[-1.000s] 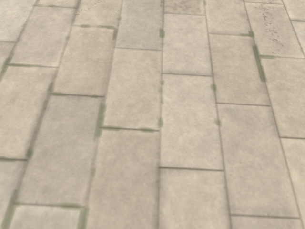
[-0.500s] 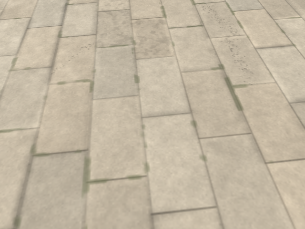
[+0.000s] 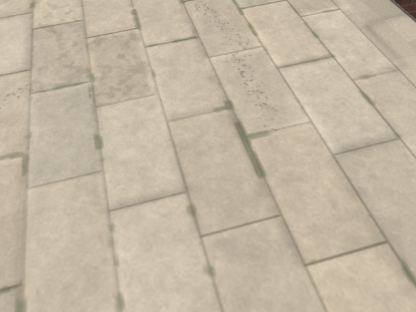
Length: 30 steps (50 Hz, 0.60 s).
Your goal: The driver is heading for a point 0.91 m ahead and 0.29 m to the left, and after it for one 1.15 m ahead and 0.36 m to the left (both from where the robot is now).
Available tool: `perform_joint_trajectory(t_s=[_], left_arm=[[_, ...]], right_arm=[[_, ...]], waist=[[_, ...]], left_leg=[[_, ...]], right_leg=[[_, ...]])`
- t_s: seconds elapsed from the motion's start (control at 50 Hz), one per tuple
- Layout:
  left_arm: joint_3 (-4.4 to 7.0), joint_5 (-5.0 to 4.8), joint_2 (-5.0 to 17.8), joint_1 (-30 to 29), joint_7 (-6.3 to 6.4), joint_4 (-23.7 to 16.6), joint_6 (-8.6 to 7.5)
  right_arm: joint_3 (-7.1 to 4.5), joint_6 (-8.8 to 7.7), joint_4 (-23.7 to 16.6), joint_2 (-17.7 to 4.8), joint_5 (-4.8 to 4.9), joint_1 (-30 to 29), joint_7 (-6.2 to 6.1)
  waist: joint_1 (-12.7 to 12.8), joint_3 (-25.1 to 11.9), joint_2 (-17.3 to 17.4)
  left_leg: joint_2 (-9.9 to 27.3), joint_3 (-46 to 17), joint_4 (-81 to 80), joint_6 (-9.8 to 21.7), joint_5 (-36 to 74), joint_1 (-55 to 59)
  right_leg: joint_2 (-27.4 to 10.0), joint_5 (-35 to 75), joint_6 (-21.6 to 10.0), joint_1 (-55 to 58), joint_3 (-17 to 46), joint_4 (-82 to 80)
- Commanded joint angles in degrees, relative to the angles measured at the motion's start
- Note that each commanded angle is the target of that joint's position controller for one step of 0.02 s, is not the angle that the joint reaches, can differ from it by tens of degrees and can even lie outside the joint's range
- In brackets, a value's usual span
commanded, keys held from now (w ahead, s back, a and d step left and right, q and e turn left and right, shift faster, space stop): w+q+shift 0.92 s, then w+e+shift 0.08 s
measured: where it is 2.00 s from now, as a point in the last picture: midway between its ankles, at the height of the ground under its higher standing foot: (98, 142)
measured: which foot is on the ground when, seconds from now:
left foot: up 0.00-0.14, down 0.16-0.54, up 0.56-1.00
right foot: down 0.00-0.12, up 0.14-0.54, down 0.56-1.00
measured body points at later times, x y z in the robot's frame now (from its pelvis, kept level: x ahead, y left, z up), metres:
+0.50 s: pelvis +0.47 +0.01 +0.00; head +0.50 +0.03 +0.45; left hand +0.70 +0.27 -0.03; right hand +0.51 -0.28 -0.12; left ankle +0.28 +0.01 -0.73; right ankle +0.73 -0.10 -0.69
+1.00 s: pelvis +0.87 +0.20 -0.03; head +0.89 +0.23 +0.42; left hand +0.61 +0.30 -0.16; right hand +1.21 +0.29 -0.07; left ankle +0.94 +0.34 -0.73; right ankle +0.77 -0.07 -0.70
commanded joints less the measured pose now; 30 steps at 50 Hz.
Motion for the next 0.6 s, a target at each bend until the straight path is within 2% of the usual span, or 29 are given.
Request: perform_joint_trajectory(t_s=[0.02,0.06,0.08,0.1,0.12,0.14,0.16,0.18,0.2,0.22,0.24,0.26,0.28,0.3,0.32,0.34,0.36,0.4,0.44,0.48,0.5,0.52,0.54,0.56,0.58,0.6], left_arm=[[0.76,-0.24,6.62,-2.03,1.02,-1.59,-1.51],[1.22,0.00,9.45,-3.12,2.41,-1.04,-1.81],[1.82,0.35,11.41,-4.43,3.31,-1.06,-1.29],[2.53,0.89,13.17,-6.58,4.08,-1.51,-0.32],[3.16,1.49,14.49,-10.21,4.53,-2.60,0.80],[3.76,1.52,15.75,-16.26,4.68,-4.00,1.69],[2.68,1.17,10.94,-21.55,3.15,-4.64,1.55],[-0.38,1.93,-0.05,-22.18,1.76,-9.15,0.09],[-1.92,0.00,-1.12,-13.90,0.75,-13.67,-1.18],[-1.83,1.55,4.54,-14.24,0.28,-12.58,-2.59],[-1.06,2.09,7.74,-16.97,0.17,-11.56,-2.65],[-1.44,3.11,7.42,-17.85,0.26,-12.39,-1.95],[-1.72,3.71,7.41,-18.67,0.43,-12.39,-0.52],[-2.18,3.71,6.78,-19.67,0.38,-12.81,0.79],[-2.59,3.53,6.34,-22.26,0.22,-13.92,1.39],[-2.84,2.95,6.26,-26.03,-0.03,-15.60,1.47],[-3.28,2.08,5.29,-29.64,-0.25,-17.01,1.47],[-4.12,0.80,2.68,-34.37,-0.50,-18.90,1.47],[-3.91,0.21,3.04,-35.34,-0.23,-19.50,1.30],[-3.35,0.29,4.41,-34.75,0.26,-19.78,0.82],[-2.50,0.41,6.33,-31.81,0.74,-18.97,0.55],[-1.13,0.14,9.29,-25.43,1.39,-17.28,0.22],[0.30,-0.03,11.96,-14.18,2.11,-14.53,-0.16],[2.46,1.02,16.42,-0.21,3.30,-11.71,-0.37],[3.41,3.63,19.58,3.46,3.66,-10.52,-0.20],[4.31,2.69,20.10,-2.93,2.84,-10.65,0.42]], right_arm=[[0.51,-1.44,-4.56,-1.93,-0.14,-8.12,0.46],[0.55,-1.09,-3.48,-3.19,-0.08,-4.52,0.24],[0.09,-0.66,-2.15,-4.91,0.02,0.25,-0.18],[-0.80,-0.25,-0.02,-7.41,0.09,7.93,-0.63],[-2.18,0.02,3.27,-10.44,0.07,19.13,-1.04],[-3.74,0.21,6.97,-12.69,0.13,32.54,-1.61],[-4.23,0.42,9.49,-11.87,0.86,35.45,-2.40],[-3.74,0.64,9.75,-11.01,0.09,27.97,-2.62],[-3.82,0.43,5.88,-12.09,-0.63,19.18,-3.24],[-3.97,0.15,3.50,-9.51,-1.05,16.27,-3.56],[-3.50,-0.21,3.42,-6.95,-1.36,13.65,-3.43],[-3.34,-1.10,3.48,-7.62,-1.11,12.89,-3.56],[-3.14,-2.25,3.39,-7.56,-0.81,12.71,-3.86],[-2.80,-3.16,3.64,-7.20,-0.44,12.54,-3.93],[-3.08,-3.90,3.26,-8.21,-0.33,12.18,-3.78],[-3.42,-4.35,3.12,-8.87,-0.22,12.74,-3.78],[-3.58,-4.53,3.36,-8.49,-0.02,13.50,-3.68],[-4.07,-4.48,4.03,-8.63,0.81,15.97,-3.19],[-4.82,-4.20,4.30,-10.20,0.79,17.79,-2.86],[-5.33,-3.97,4.06,-10.85,0.44,17.40,-3.22],[-5.58,-4.08,3.79,-11.68,0.35,16.71,-3.41],[-5.99,-4.26,3.37,-13.49,-0.04,15.28,-3.38],[-6.42,-4.60,2.30,-15.22,-0.13,11.21,-3.15],[-5.52,-5.41,0.48,-11.50,-0.31,7.97,-3.11],[-2.89,-5.58,-2.43,-1.11,1.26,9.42,-3.42],[-2.11,-4.80,-4.73,-3.77,1.90,12.81,-3.55]], waist=[[-1.00,6.38,-4.75],[-3.85,2.32,-7.55],[-6.79,-0.73,-9.41],[-11.11,-4.35,-10.43],[-16.69,-8.45,-10.26],[-24.21,-10.18,-8.87],[-24.44,-5.19,1.19],[-13.12,1.33,13.45],[-5.28,-7.44,15.49],[-5.17,-4.91,2.85],[-3.09,0.77,-7.81],[-0.70,3.97,-8.62],[0.21,5.88,-10.12],[1.04,7.69,-10.28],[0.58,8.53,-9.36],[-0.98,9.01,-7.84],[-2.76,8.95,-6.00],[-6.71,6.68,-3.00],[-9.05,3.42,-0.42],[-8.81,1.19,1.13],[-7.35,-1.64,1.37],[-3.79,-6.45,1.68],[3.34,-11.89,1.67],[9.46,-18.97,-1.59],[6.61,-23.17,-16.26],[1.70,-25.27,-24.69]], left_leg=[[-3.42,8.91,-11.44,2.37,5.18,7.51],[-6.31,11.88,-15.35,3.87,5.82,15.93],[-7.90,12.25,-15.64,4.60,3.93,20.21],[-9.75,12.17,-15.37,5.54,0.82,26.54],[-10.80,10.87,-15.37,7.09,-2.39,36.26],[-7.36,4.29,-19.71,11.16,-4.36,47.25],[-5.06,-0.34,-23.86,13.42,-5.46,53.56],[-2.40,-15.73,-17.29,17.26,4.36,56.50],[7.34,-43.35,-32.85,26.26,-15.79,61.54],[10.08,-50.58,-45.08,24.31,-33.99,56.00],[8.21,-46.29,-47.65,20.40,-36.84,45.69],[6.89,-43.12,-47.55,19.61,-31.05,38.54],[4.43,-38.85,-47.85,18.62,-27.37,32.94],[2.07,-34.10,-49.02,17.71,-25.23,26.52],[-0.22,-30.17,-50.32,17.08,-21.26,21.91],[-1.55,-27.20,-51.07,16.65,-14.90,19.79],[-3.05,-24.55,-50.67,15.13,-9.45,18.84],[-4.92,-21.99,-48.55,11.54,0.57,22.53],[-4.03,-22.53,-45.55,10.03,11.07,30.59],[-3.28,-23.10,-40.40,8.27,18.82,36.97],[-3.28,-23.43,-35.42,6.90,26.18,39.41],[-3.12,-23.63,-26.89,5.61,31.16,40.75],[-4.43,-23.03,-14.69,4.63,28.32,36.57],[-6.52,-19.67,1.65,4.52,14.97,28.12],[-11.32,-13.11,18.35,3.73,-30.85,10.51],[-8.22,-9.36,25.44,3.97,-26.85,2.80]], right_leg=[[-11.47,56.48,7.42,-8.32,-5.59,-6.13],[-13.86,80.13,8.01,-3.39,-6.84,-1.90],[-15.10,89.87,8.37,0.06,-6.94,3.49],[-16.09,97.01,8.64,1.76,-6.88,12.73],[-16.51,98.58,8.48,-0.20,-6.40,26.63],[-15.27,90.45,7.60,-8.36,-5.30,48.92],[-4.87,36.18,5.70,-23.96,-5.27,74.78],[2.82,-6.81,6.30,-49.12,2.92,91.47],[1.25,-7.39,6.86,-59.74,13.95,92.87],[-2.78,-2.21,4.83,-59.12,16.04,85.12],[-5.35,1.74,4.63,-55.51,14.98,78.65],[-6.87,1.73,5.72,-53.29,14.77,73.46],[-8.72,1.94,7.13,-50.78,14.26,69.25],[-10.39,2.28,8.42,-47.70,12.83,63.59],[-11.32,4.82,9.42,-44.56,10.63,56.85],[-11.72,8.86,10.20,-42.39,8.95,49.83],[-11.77,14.05,10.60,-39.65,7.91,42.92],[-9.85,23.92,10.03,-35.38,5.90,31.55],[-7.31,27.35,9.01,-34.06,5.01,25.96],[-5.59,25.48,8.08,-30.96,5.93,19.88],[-4.11,22.86,7.48,-26.07,6.39,17.97],[-3.17,18.34,6.77,-18.59,7.19,17.93],[-5.38,15.25,5.84,-6.36,8.81,18.03],[-14.05,0.13,4.27,7.82,15.68,20.72],[-31.01,-15.42,1.40,19.82,39.81,14.82],[-34.24,-23.94,-2.85,16.90,59.61,5.85]])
